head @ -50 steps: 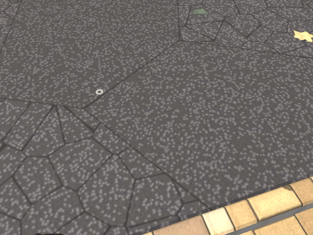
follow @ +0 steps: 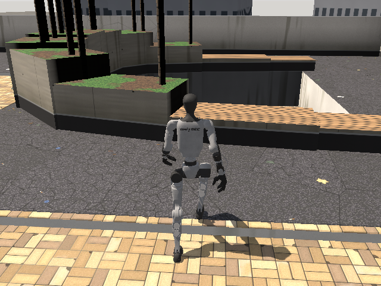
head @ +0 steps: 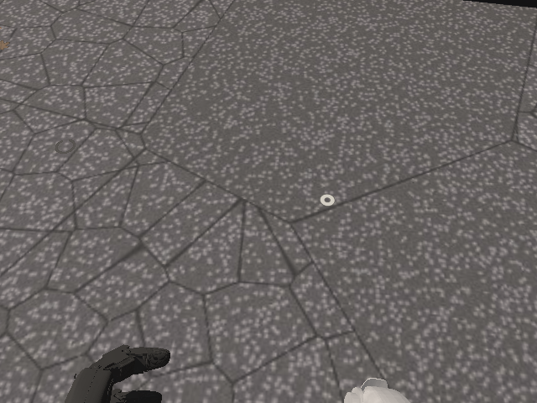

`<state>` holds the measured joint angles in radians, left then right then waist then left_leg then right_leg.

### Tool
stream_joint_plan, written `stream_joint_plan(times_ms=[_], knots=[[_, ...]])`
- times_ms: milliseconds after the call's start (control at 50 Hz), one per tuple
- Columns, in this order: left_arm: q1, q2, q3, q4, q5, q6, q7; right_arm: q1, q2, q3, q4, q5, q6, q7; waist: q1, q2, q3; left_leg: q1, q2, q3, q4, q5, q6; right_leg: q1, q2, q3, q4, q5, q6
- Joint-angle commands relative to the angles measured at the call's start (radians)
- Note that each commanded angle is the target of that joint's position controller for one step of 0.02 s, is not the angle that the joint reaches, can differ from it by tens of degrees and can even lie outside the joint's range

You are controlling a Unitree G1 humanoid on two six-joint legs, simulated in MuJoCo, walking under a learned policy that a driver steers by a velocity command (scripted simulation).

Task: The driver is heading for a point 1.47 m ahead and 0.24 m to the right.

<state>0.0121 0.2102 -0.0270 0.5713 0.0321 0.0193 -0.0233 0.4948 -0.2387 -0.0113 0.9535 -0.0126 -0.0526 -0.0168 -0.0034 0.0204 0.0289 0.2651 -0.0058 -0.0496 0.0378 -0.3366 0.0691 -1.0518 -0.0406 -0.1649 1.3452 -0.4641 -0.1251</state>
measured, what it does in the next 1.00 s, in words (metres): climbs: right foot 0.10 m higher, then left foot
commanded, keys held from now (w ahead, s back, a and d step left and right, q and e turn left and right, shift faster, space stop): w+e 0.46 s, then w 0.08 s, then w+q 0.46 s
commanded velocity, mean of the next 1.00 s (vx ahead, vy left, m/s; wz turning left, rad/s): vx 0.49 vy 0.00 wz -0.16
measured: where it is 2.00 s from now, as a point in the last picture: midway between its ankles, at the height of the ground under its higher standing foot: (337, 141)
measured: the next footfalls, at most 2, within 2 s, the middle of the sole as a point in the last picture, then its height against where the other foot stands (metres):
right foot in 0.04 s outside the picture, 0.10 m higher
left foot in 0.58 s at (315, 311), level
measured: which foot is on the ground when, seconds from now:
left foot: down 0.00-0.06, up 0.08-0.56, down 0.58-1.00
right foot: up 0.00-0.02, down 0.04-0.60, up 0.62-1.00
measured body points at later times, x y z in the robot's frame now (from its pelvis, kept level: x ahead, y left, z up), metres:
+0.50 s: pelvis +0.33 -0.08 +0.11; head +0.37 -0.12 +0.56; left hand +0.40 +0.19 +0.01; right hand +0.56 -0.34 +0.06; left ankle +0.58 -0.01 -0.57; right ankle +0.19 -0.07 -0.62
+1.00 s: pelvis +0.62 -0.17 +0.12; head +0.66 -0.17 +0.57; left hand +0.93 -0.03 +0.06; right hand +0.55 -0.43 +0.00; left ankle +0.58 -0.07 -0.62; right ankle +0.75 -0.36 -0.59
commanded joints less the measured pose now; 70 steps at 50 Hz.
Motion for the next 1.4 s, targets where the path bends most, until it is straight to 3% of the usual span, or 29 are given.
stream_joint_plan(times_ms=[20,40,60,80,100,120,140,180,260,320,400,460,540,580,600,620,640,660,720,800,900,1000,1060,1080,1100,1120,1140,1200,1400], knots=[[0.323,0.117,0.041,0.033,-0.010,0.005,-0.003,-0.055,-0.276,-0.064,-0.065,0.017,-0.019,0.000,0.203,0.134,-0.241,-0.326,0.234,0.087,0.413,1.714,0.088,0.802,0.149,-0.027,-0.186,0.066,-0.038],[0.460,0.155,0.062,0.083,-0.008,0.003,-0.001,-0.090,-0.298,-0.080,-0.063,0.029,-0.016,0.008,0.272,0.109,-0.290,-0.296,0.210,0.097,0.697,1.654,0.048,0.904,0.162,0.052,-0.388,0.089,-0.063],[0.495,0.249,0.094,0.127,0.003,-0.011,0.003,-0.063,-0.191,-0.060,-0.087,0.031,-0.027,0.021,0.219,-0.102,-0.285,-0.490,0.064,0.074,1.122,0.833,0.001,1.012,0.019,0.460,-0.653,-0.074,-0.121],[0.459,0.347,0.121,0.158,-0.027,-0.001,0.016,-0.020,-0.124,-0.048,-0.156,-0.017,-0.041,0.054,0.109,-0.396,-0.372,-0.782,-0.148,0.000,1.483,0.067,-0.039,1.119,-0.201,1.121,-0.972,0.114,-0.188],[0.324,0.307,0.127,0.123,-0.038,-0.012,0.020,-0.013,-0.119,-0.041,-0.166,-0.048,-0.053,0.067,0.038,-0.193,-0.349,-0.855,-0.065,-0.121,1.592,0.135,-0.016,1.074,-0.219,1.206,-1.023,0.040,-0.166],[0.272,0.241,0.116,0.140,-0.031,-0.025,0.024,-0.078,-0.107,-0.035,-0.178,-0.037,-0.056,0.069,0.020,-0.046,-0.205,-0.899,-0.042,-0.068,1.626,0.164,-0.017,0.931,-0.196,1.094,-1.007,-0.016,-0.163],[0.282,0.185,0.091,0.103,-0.033,-0.081,0.011,-0.225,-0.114,-0.033,-0.245,0.018,-0.073,0.055,0.050,0.098,-0.154,-0.906,-0.016,-0.117,1.627,0.107,-0.002,0.847,-0.189,0.964,-1.052,0.018,-0.096],[0.258,0.099,0.064,0.171,-0.012,-0.127,-0.005,-0.253,-0.074,-0.014,-0.294,0.017,-0.065,0.042,-0.033,0.021,-0.089,-0.953,0.039,-0.108,1.739,0.094,0.039,0.711,-0.125,0.797,-1.043,0.180,-0.068],[0.244,0.080,0.060,0.178,-0.056,-0.126,-0.005,-0.296,-0.046,0.014,-0.354,-0.004,-0.042,0.034,-0.087,0.042,0.020,-1.027,0.097,0.002,1.412,0.187,0.028,0.579,0.054,0.392,-1.065,0.439,-0.043],[0.372,0.119,0.070,0.190,-0.065,-0.122,0.018,-0.459,-0.045,0.012,-0.422,-0.030,-0.046,0.020,0.003,-0.024,-0.037,-0.987,0.052,0.100,1.096,0.312,-0.042,0.684,0.072,0.358,-1.089,0.813,0.000],[0.508,0.152,0.083,0.215,-0.074,-0.088,0.067,-0.660,-0.013,0.019,-0.477,0.012,-0.049,0.018,0.096,-0.086,-0.061,-1.040,-0.020,0.082,0.658,0.400,-0.092,0.976,0.033,0.434,-1.081,0.824,0.069],[0.519,0.157,0.091,0.224,-0.074,-0.065,0.080,-0.742,-0.061,0.000,-0.486,0.025,-0.060,0.044,0.110,-0.137,-0.059,-1.032,-0.051,0.058,0.489,0.417,-0.073,1.124,-0.012,0.506,-1.049,0.826,0.081],[0.491,0.167,0.106,0.229,-0.050,-0.045,0.098,-0.659,-0.108,-0.031,-0.443,0.018,-0.087,0.061,0.060,-0.148,-0.108,-0.761,-0.096,0.068,0.392,0.432,-0.011,1.172,-0.038,0.497,-0.908,1.162,0.100],[0.364,0.200,0.113,0.186,-0.023,-0.047,0.086,-0.382,-0.148,-0.055,-0.369,0.026,-0.090,0.043,-0.084,-0.161,-0.213,-0.461,-0.032,0.036,0.340,0.475,0.051,1.106,-0.030,0.467,-0.648,1.288,0.102],[0.285,0.176,0.100,0.142,-0.003,-0.058,0.070,-0.152,-0.176,-0.059,-0.317,0.004,-0.084,0.030,-0.179,-0.095,-0.372,-0.120,0.123,-0.117,0.441,0.505,0.127,0.917,0.014,0.450,-0.385,0.961,0.087],[0.537,0.044,0.068,0.176,-0.015,-0.062,0.052,-0.100,-0.198,-0.070,-0.267,-0.005,-0.082,0.039,-0.046,0.231,-0.477,0.294,0.412,-0.603,0.467,0.452,0.368,0.480,0.188,0.415,-0.027,-0.103,0.171],[0.544,0.145,0.074,0.194,-0.038,-0.076,0.040,-0.108,-0.140,-0.074,-0.275,0.017,-0.073,0.032,-0.080,0.168,-0.457,0.206,0.369,-0.759,0.323,0.069,0.353,0.407,0.134,0.420,0.083,-0.063,0.133],[0.367,0.205,0.090,0.144,-0.050,-0.093,0.029,-0.230,-0.100,-0.063,-0.300,0.027,-0.068,0.020,-0.073,0.080,-0.234,0.003,0.308,-0.620,0.253,-0.070,0.289,0.346,0.082,0.387,0.072,0.036,0.115],[0.238,0.164,0.080,0.087,-0.023,-0.140,0.020,-0.290,-0.112,-0.057,-0.310,-0.001,-0.062,0.027,0.013,-0.069,-0.023,-0.337,0.179,-0.443,0.141,0.211,0.238,0.366,0.018,0.304,-0.033,0.166,0.106],[0.234,0.120,0.065,0.059,-0.003,-0.139,0.032,-0.230,-0.110,-0.059,-0.282,0.028,-0.058,0.032,0.035,0.006,-0.048,-0.431,0.121,-0.315,0.155,0.477,0.234,0.370,-0.036,0.249,-0.237,0.195,0.158],[-0.003,0.083,0.049,-0.011,-0.014,-0.138,0.033,-0.116,-0.174,-0.078,-0.247,0.040,-0.029,0.011,-0.052,0.052,-0.048,-0.590,0.043,-0.236,0.184,0.407,0.154,0.588,0.043,0.206,-0.669,0.497,0.191],[-0.079,0.145,0.081,-0.037,-0.041,-0.150,0.025,-0.068,-0.158,-0.079,-0.237,0.049,0.000,0.001,-0.058,0.089,-0.058,-0.424,0.101,-0.393,0.295,0.264,0.122,0.635,0.079,0.268,-0.864,0.439,0.168],[0.110,0.201,0.117,-0.003,-0.032,-0.162,0.034,-0.120,-0.123,-0.075,-0.264,0.038,0.007,0.000,0.048,0.090,-0.161,-0.472,0.049,-0.365,0.524,0.319,0.065,0.951,-0.008,0.299,-0.935,0.393,0.077],[0.279,0.262,0.134,0.011,-0.021,-0.158,0.043,-0.112,-0.064,-0.057,-0.290,0.017,0.002,0.002,0.103,-0.040,-0.300,-0.623,-0.019,-0.258,0.807,0.084,0.024,1.214,-0.202,0.478,-0.907,0.409,0.002],[0.335,0.310,0.147,0.054,-0.020,-0.140,0.036,0.039,-0.035,-0.040,-0.307,0.043,-0.006,0.001,0.038,-0.347,-0.368,-0.953,-0.100,-0.133,1.051,-0.297,-0.027,1.435,-0.401,0.890,-0.963,0.260,-0.174],[0.326,0.220,0.136,0.043,-0.036,-0.132,0.032,0.028,-0.128,-0.058,-0.282,0.056,-0.001,-0.004,0.060,-0.239,-0.282,-1.080,-0.010,-0.122,1.193,-0.245,-0.051,1.371,-0.399,0.948,-1.005,0.051,-0.172],[0.293,0.161,0.121,0.037,-0.038,-0.129,0.034,-0.082,-0.172,-0.073,-0.293,0.049,0.006,-0.003,0.083,-0.134,-0.156,-1.104,0.017,-0.111,1.240,-0.137,-0.064,1.257,-0.339,0.785,-1.022,0.067,-0.125],[0.203,0.122,0.104,0.056,-0.018,-0.126,0.026,-0.181,-0.131,-0.078,-0.329,0.029,0.015,0.008,0.023,-0.108,-0.015,-1.022,0.090,-0.075,1.185,0.009,-0.077,0.981,-0.214,0.495,-1.108,0.308,-0.067],[0.246,0.230,0.133,0.163,-0.037,-0.128,0.030,-0.410,-0.069,-0.043,-0.402,0.032,0.009,0.051,0.063,-0.069,0.011,-0.947,0.106,0.013,0.749,0.347,-0.072,0.957,-0.184,0.148,-1.166,0.579,-0.044]])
